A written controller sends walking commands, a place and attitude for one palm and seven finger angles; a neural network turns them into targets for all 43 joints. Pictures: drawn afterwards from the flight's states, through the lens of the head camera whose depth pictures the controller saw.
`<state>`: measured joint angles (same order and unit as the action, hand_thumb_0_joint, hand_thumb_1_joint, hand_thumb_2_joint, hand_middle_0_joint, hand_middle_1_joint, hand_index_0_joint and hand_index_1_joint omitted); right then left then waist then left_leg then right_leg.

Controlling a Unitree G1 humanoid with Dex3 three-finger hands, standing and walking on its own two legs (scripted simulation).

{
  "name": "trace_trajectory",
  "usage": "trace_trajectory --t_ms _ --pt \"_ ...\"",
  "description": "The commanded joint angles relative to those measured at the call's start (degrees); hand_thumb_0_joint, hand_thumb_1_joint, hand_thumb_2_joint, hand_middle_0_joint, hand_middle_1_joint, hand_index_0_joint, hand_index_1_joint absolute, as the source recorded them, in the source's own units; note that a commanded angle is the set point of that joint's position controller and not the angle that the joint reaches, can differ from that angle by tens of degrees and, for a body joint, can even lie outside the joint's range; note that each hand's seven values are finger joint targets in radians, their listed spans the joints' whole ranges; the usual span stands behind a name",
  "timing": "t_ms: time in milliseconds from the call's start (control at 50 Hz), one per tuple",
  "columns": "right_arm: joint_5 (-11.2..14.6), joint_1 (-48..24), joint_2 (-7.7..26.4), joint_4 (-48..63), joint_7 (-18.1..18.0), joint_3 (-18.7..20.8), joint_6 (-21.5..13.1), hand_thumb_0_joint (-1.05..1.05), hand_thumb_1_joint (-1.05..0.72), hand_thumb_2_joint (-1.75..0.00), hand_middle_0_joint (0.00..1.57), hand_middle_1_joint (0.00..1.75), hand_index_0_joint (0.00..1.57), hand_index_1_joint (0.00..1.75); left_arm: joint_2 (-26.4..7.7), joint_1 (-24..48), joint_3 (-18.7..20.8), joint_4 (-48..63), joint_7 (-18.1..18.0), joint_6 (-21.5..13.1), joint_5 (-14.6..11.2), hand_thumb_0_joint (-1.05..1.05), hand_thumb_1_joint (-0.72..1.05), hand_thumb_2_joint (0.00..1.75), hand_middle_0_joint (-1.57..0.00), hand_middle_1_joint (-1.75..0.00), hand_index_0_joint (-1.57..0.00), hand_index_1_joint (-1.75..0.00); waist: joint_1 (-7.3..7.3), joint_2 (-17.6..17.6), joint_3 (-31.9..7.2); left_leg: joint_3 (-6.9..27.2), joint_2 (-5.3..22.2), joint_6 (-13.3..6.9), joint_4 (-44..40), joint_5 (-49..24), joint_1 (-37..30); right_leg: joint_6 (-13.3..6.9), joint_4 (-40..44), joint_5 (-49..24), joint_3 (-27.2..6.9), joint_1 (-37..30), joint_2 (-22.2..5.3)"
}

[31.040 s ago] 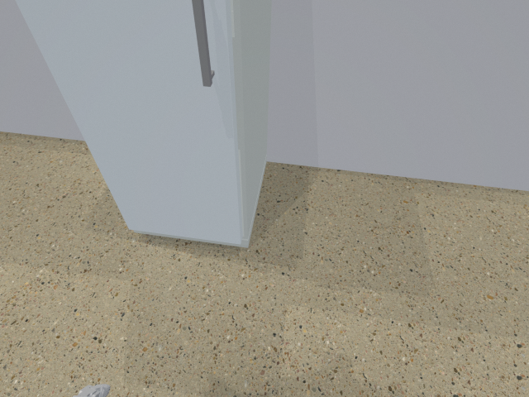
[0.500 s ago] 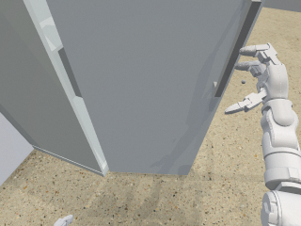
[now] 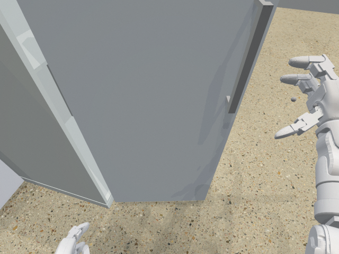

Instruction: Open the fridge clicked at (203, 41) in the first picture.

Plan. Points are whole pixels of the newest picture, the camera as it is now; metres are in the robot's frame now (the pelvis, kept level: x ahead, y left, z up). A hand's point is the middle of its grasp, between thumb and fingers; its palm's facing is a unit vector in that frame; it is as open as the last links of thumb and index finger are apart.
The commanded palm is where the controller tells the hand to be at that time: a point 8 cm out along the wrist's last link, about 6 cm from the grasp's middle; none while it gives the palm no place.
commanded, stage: slip the hand off the handle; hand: right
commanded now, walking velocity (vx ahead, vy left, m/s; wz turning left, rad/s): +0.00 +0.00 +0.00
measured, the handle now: (242, 64) +0.49 -0.13 +0.22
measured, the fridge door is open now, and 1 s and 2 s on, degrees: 72 72 72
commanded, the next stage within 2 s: draw the hand back to the body in 0.86 s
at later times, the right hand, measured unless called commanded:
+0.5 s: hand (311, 119) +0.35 -0.24 +0.19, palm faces -0.01 +0.99 -0.16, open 14.7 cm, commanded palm +0.32 -0.28 +0.20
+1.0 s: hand (323, 149) +0.27 -0.23 +0.20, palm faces +0.04 +0.98 -0.18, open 14.7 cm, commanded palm +0.26 -0.28 +0.20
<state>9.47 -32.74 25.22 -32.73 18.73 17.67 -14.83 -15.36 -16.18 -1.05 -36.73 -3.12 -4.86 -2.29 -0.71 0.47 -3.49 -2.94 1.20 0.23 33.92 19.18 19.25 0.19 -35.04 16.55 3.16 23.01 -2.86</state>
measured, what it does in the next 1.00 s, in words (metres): stands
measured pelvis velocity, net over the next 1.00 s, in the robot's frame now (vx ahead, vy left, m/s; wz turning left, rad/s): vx -0.02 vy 0.00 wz -0.02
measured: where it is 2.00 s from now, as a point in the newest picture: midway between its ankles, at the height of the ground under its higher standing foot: outside the picture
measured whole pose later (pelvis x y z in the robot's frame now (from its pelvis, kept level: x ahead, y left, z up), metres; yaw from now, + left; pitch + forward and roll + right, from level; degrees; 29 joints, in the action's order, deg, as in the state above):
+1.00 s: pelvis -0.02 +0.00 +0.00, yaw -1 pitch -1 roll +1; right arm 14.7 -10.7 22.4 -6.8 20.3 17.7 -8.2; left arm -14.6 -12.5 -4.1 -35.3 -5.4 -8.5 -2.5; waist 2.8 1.9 -2.4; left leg -4.3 1.4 0.2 33.9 18.6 14.7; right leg 0.2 -35.4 15.7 1.7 19.3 -2.5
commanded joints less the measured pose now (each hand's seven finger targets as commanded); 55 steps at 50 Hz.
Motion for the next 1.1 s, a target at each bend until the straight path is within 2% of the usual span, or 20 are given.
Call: trace_trajectory --t_ms 0,60,160,200,240,300,360,460,500,540,580,620,680,780,900,960,980,1000,1040,1080 --pt "1.9 -26.6 14.5 11.0 0.4 3.6 -3.3 0.0 0.55 -0.2 0.25 1.15 0.25 1.15 -8.2 0.2 3.0 6.6 -1.0 -2.0 0.0 0.0 0.9 0.9 -0.2 -0.3 -0.2 -0.3 -1.8 0.5 -15.5 1.6 -2.3 -0.8 -3.1 -21.1 -0.1 -2.1 1.6 -16.5 -1.9 -11.5 2.4" --pt "2.2 -27.5 17.4 11.3 1.0 6.1 -4.2 0.0 0.55 -0.2 0.25 1.15 0.25 1.15 -8.5 0.0 3.0 6.5 -1.4 -2.0 0.2 0.0 0.9 0.9 -0.2 -0.3 -0.2 -0.3 -1.08 1.9 -18.0 1.8 -2.4 -1.1 -2.7 -20.7 -0.5 -2.0 1.1 -17.0 -2.3 -12.5 2.4" --pt "2.9 -25.1 17.7 9.7 2.9 6.4 -4.6 0.0 0.55 -0.2 0.25 1.15 0.25 1.15 -8.6 -0.2 2.9 7.0 -1.5 -1.9 0.1 0.0 0.9 0.9 -0.2 -0.3 -0.2 -0.3 -0.66 3.9 -18.2 1.4 -2.7 -1.4 -2.0 -19.8 0.7 -1.6 0.7 -17.8 -2.9 -12.6 1.9" --pt "3.6 -22.6 14.0 13.4 3.6 3.6 -4.2 0.0 0.55 -0.2 0.25 1.15 0.25 1.15 -8.3 0.5 2.8 8.3 -1.1 -2.2 0.0 0.0 0.9 0.9 -0.2 -0.3 -0.2 -0.3 -0.25 5.9 -19.2 0.8 -2.7 -1.6 -1.7 -18.7 1.7 -1.2 0.9 -18.8 -3.5 -14.8 1.7" --pt "4.7 -18.2 13.5 16.1 3.8 3.9 -3.9 0.0 0.55 -0.2 0.25 1.15 0.25 1.15 -8.2 1.1 2.8 9.2 -1.1 -2.4 -0.1 0.0 0.9 0.9 -0.2 -0.3 -0.2 -0.3 0.46 5.3 -18.8 0.4 -3.0 -1.8 -1.7 -18.0 1.1 -1.2 1.0 -19.3 -3.6 -14.8 1.6" --pt "5.2 -16.2 13.3 15.5 3.0 4.5 -1.7 0.0 0.55 -0.2 0.25 1.15 0.25 1.15 -8.4 1.7 2.5 9.4 -1.1 -2.3 -0.4 0.0 0.9 0.9 -0.2 -0.3 -0.2 -0.3 0.39 1.3 -13.5 0.1 -3.0 -1.5 -2.5 -13.5 2.5 -1.3 2.6 -12.8 -4.1 -11.2 1.3" --pt "4.9 -14.7 15.6 22.0 1.6 6.9 -1.4 0.0 0.55 -0.2 0.25 1.15 0.25 1.15 -8.3 2.8 2.3 10.4 -1.2 -2.9 -0.1 0.0 0.9 0.9 -0.2 -0.3 -0.2 -0.3 1.6 3.4 -16.0 0.4 -2.8 -1.7 -2.2 -13.7 0.4 -1.3 2.9 -13.3 -4.0 -12.2 1.5" --pt "4.5 -11.2 13.7 29.3 0.0 5.7 -1.5 0.0 0.55 -0.2 0.25 1.15 0.25 1.15 -7.5 4.8 1.9 10.9 -1.2 -4.0 0.0 0.0 0.9 0.9 -0.2 -0.3 -0.2 -0.3 1.79 5.6 -15.8 0.2 -3.0 -1.8 -2.4 -12.1 0.4 -1.0 3.4 -12.6 -4.3 -13.8 1.3" --pt "4.3 -11.3 9.6 30.5 -0.2 1.8 -0.7 0.0 0.55 -0.2 0.25 1.15 0.25 1.15 -7.1 5.5 1.6 10.7 -1.3 -4.6 -0.2 0.0 0.9 0.9 -0.2 -0.3 -0.2 -0.3 0.85 6.3 -13.5 -0.1 -3.0 -1.6 -2.7 -9.7 2.4 -0.8 4.1 -9.8 -4.6 -14.0 1.2" --pt "4.6 -9.6 10.7 28.5 -0.5 2.9 0.4 0.0 0.55 -0.2 0.25 1.15 0.25 1.15 -7.3 5.6 1.4 10.2 -1.9 -4.8 -0.2 0.0 0.9 0.9 -0.2 -0.3 -0.2 -0.3 0.87 2.8 -10.5 0.0 -3.1 -1.5 -3.9 -7.8 1.8 -1.2 4.6 -6.4 -4.5 -11.6 1.3" --pt "4.4 -9.1 9.8 29.0 -0.5 2.1 1.1 0.0 0.55 -0.2 0.25 1.15 0.25 1.15 -7.1 6.4 1.2 10.1 -2.1 -5.0 -0.3 0.0 0.9 0.9 -0.2 -0.3 -0.2 -0.3 0.87 3.2 -10.2 0.0 -2.8 -1.4 -4.0 -6.5 2.0 -1.1 5.3 -4.5 -4.6 -11.4 1.4" --pt "4.6 -7.9 10.9 29.2 -0.4 3.5 1.6 0.0 0.55 -0.2 0.25 1.15 0.25 1.15 -7.1 6.9 1.1 10.0 -2.4 -5.2 -0.3 0.0 0.9 0.9 -0.2 -0.3 -0.2 -0.3 1.18 2.7 -10.2 0.1 -2.7 -1.5 -4.3 -6.7 1.3 -1.1 5.4 -4.6 -4.7 -11.6 1.4" --pt "4.8 -6.4 8.1 33.7 -0.2 1.1 1.6 0.0 0.55 -0.2 0.25 1.15 0.25 1.15 -6.4 8.0 0.7 10.7 -2.2 -5.8 -0.2 0.0 0.9 0.9 -0.2 -0.3 -0.2 -0.3 1.66 4.9 -12.6 0.1 -2.6 -1.6 -4.0 -9.2 -0.1 -1.0 4.8 -7.9 -4.4 -13.7 1.6" --pt "6.0 2.3 10.2 35.8 0.1 5.1 2.2 0.0 0.55 -0.2 0.25 1.15 0.25 1.15 -6.5 8.6 0.6 10.7 -1.8 -6.2 0.0 0.0 0.9 0.9 -0.2 -0.3 -0.2 -0.3 3.0 1.8 -11.1 0.3 -2.3 -1.4 -4.4 -12.4 -3.0 -1.3 4.8 -9.7 -3.5 -11.8 1.9" --pt "6.8 1.3 9.7 39.2 0.6 4.7 3.2 0.0 0.55 -0.2 0.25 1.15 0.25 1.15 -6.2 9.9 0.3 10.5 -2.5 -6.6 -0.2 0.0 0.9 0.9 -0.2 -0.3 -0.2 -0.3 2.07 2.8 -8.0 0.9 -2.2 -0.9 -6.2 -9.0 -1.6 -1.5 5.2 -6.2 -3.0 -11.6 2.2" --pt "6.9 -1.3 11.1 35.9 0.9 5.2 3.2 0.0 0.55 -0.2 0.25 1.15 0.25 1.15 -6.5 9.7 0.2 9.4 -3.4 -6.9 -0.2 0.0 0.9 0.9 -0.2 -0.3 -0.2 -0.3 1.15 0.8 -6.0 1.8 -1.9 -0.5 -7.4 -6.2 -0.7 -1.8 4.9 -3.8 -3.0 -10.0 2.3" --pt "11.1 2.3 11.5 26.6 1.7 7.4 13.0 0.0 0.55 -0.2 0.25 1.15 0.25 1.15 -6.9 12.1 -0.3 9.7 -3.9 -7.2 -2.0 0.0 0.9 0.9 -0.2 -0.3 -0.2 -0.3 3.9 2.9 -8.4 2.1 -1.1 -1.2 -8.5 -5.3 -4.2 -1.7 7.1 -1.1 -3.3 -9.5 2.3" --pt "11.5 -1.7 11.5 33.8 2.3 6.3 17.3 0.0 0.55 -0.2 0.25 1.15 0.25 1.15 -6.6 13.1 -0.6 10.9 -4.3 -7.5 -2.6 0.0 0.9 0.9 -0.2 -0.3 -0.2 -0.3 3.81 4.8 -10.4 1.8 -0.6 -1.0 -9.1 -6.7 -5.9 -2.0 7.5 -2.8 -3.3 -11.4 2.5" --pt "11.4 -1.4 13.9 36.2 2.3 8.2 25.0 0.0 0.55 -0.2 0.25 1.15 0.25 1.15 -6.5 14.7 -1.2 11.9 -4.7 -8.3 -2.8 0.0 0.9 0.9 -0.2 -0.3 -0.2 -0.3 4.99 4.6 -12.8 2.0 -0.4 -1.1 -9.2 -10.0 -8.3 -2.3 7.4 -6.6 -3.5 -13.0 2.7" --pt "10.3 -2.3 12.4 43.2 1.7 6.3 28.4 0.0 0.55 -0.2 0.25 1.15 0.25 1.15 -5.8 14.5 -1.4 12.8 -4.3 -9.0 -3.0 0.0 0.9 0.9 -0.2 -0.3 -0.2 -0.3 4.17 5.2 -12.9 1.2 -0.6 -1.0 -9.2 -12.7 -7.8 -2.5 7.5 -9.3 -3.6 -15.1 2.9"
